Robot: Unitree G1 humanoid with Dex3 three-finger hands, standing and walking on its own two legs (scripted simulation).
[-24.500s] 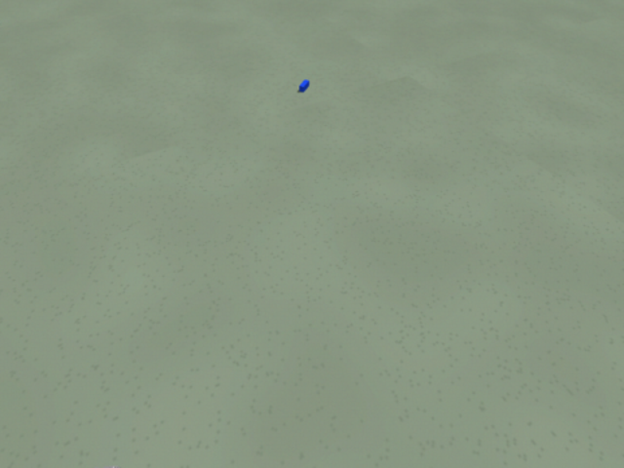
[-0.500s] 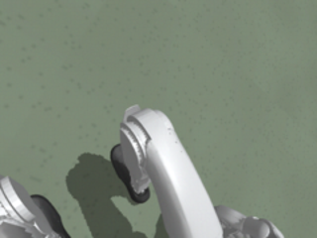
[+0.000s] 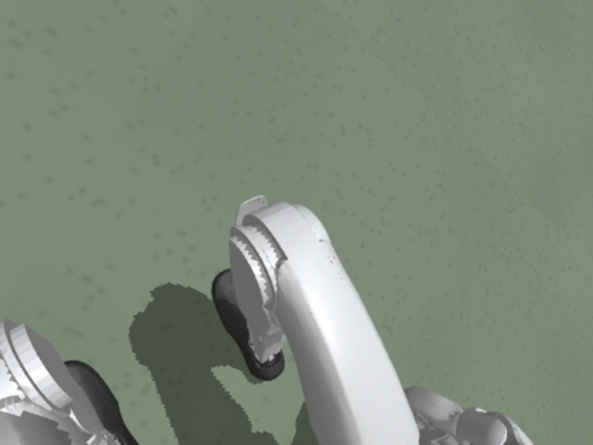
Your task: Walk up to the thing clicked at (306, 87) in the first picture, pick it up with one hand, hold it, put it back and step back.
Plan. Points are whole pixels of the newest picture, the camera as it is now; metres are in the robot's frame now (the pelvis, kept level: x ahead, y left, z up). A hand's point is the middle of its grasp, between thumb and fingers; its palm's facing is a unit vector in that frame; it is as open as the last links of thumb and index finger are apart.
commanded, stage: settle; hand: left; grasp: from above
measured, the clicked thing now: out of the picture +0.47 +0.29 -0.28
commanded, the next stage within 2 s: lift in 0.60 s
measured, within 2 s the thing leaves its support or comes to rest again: leaves its support in 0.06 s
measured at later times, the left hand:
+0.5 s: hand out of the picture +0.47 +0.30 -0.14, palm faces +0.08 -0.48 -0.87, open 6.3 cm
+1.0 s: hand out of the picture +0.46 +0.31 -0.07, palm faces +0.07 -0.49 -0.87, open 6.5 cm
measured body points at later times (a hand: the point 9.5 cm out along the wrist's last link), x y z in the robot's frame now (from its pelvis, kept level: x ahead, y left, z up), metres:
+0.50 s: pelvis -0.01 +0.00 +0.03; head +0.27 +0.06 +0.37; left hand +0.47 +0.32 -0.09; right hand -0.01 -0.26 -0.05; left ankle +0.06 +0.13 -0.27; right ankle +0.11 -0.12 -0.27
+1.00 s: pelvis -0.01 -0.01 +0.05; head +0.24 +0.04 +0.42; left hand +0.46 +0.33 -0.02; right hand +0.00 -0.27 -0.06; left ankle +0.06 +0.13 -0.27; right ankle +0.11 -0.12 -0.27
